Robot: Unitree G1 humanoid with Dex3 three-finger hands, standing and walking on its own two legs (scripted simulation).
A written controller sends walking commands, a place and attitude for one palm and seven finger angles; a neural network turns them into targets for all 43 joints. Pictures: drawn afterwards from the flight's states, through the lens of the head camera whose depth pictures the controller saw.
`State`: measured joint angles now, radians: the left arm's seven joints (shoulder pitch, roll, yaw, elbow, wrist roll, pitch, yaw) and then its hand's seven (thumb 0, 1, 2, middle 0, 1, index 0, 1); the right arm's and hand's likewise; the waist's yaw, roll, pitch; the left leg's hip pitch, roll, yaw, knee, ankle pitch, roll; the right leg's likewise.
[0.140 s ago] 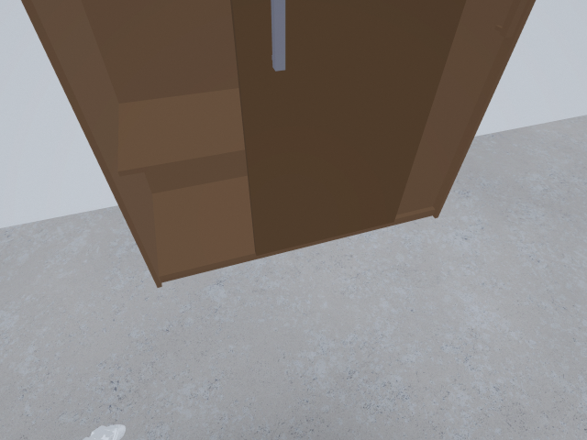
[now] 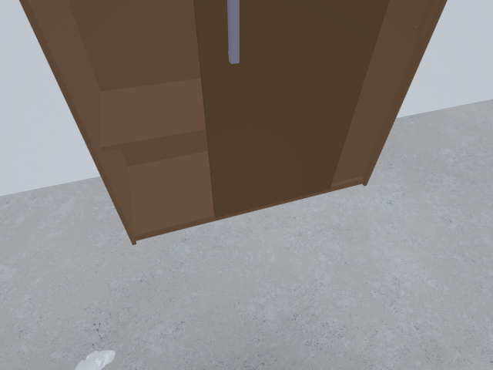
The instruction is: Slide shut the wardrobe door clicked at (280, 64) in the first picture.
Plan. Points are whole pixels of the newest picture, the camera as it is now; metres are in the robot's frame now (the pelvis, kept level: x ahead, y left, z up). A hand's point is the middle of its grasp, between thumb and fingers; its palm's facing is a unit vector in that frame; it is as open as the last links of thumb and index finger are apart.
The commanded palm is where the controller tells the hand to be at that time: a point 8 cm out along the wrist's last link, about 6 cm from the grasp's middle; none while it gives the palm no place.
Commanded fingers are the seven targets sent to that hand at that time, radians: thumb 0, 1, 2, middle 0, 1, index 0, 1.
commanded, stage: stand and wait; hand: right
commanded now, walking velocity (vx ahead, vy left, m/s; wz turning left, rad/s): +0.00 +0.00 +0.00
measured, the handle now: (231, 8) +0.97 +0.10 +0.23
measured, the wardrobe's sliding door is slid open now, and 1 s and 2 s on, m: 0.40 0.40 0.40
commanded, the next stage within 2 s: look at it before walking up in 0.68 s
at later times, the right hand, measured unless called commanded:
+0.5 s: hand out of the picture +0.05 -0.24 -0.15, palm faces -0.03 +0.94 -0.34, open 7.4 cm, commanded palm none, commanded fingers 0.00 -0.90 -0.90 0.20 0.30 0.20 0.30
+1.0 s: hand out of the picture +0.08 -0.23 -0.15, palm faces -0.03 +0.94 -0.33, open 7.4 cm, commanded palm none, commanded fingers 0.00 -0.90 -0.90 0.20 0.30 0.20 0.30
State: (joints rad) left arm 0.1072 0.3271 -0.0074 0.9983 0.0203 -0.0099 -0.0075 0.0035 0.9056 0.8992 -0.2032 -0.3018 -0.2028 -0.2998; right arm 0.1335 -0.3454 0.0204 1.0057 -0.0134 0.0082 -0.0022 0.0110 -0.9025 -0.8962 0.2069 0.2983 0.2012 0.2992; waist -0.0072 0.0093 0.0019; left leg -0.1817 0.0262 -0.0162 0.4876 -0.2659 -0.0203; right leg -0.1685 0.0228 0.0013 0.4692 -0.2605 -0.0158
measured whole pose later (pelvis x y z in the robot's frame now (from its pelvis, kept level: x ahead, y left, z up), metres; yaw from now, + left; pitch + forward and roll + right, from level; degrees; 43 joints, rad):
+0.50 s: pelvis -0.01 +0.01 +0.00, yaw +0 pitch -2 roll +0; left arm 0.15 0.34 0.00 1.10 0.02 0.00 -0.01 0.00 0.91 0.90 -0.20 -0.30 -0.20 -0.30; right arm 0.16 -0.35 0.01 1.08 -0.01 0.00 0.00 0.01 -0.90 -0.90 0.21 0.30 0.20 0.30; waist 0.00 0.01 0.03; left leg -0.18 0.01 -0.01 0.43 -0.22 0.00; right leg -0.17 0.00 0.01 0.42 -0.21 0.01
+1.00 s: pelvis +0.00 +0.01 +0.01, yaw +0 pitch -2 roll +0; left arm 0.11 0.33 -0.01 1.10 0.01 -0.01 -0.01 0.00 0.91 0.90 -0.20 -0.30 -0.20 -0.30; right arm 0.13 -0.34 0.01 1.08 -0.01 0.00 0.00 0.01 -0.90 -0.90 0.21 0.30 0.20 0.30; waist 0.00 0.01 0.03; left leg -0.16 0.00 -0.01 0.40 -0.22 0.00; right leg -0.14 0.00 0.01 0.38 -0.21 0.01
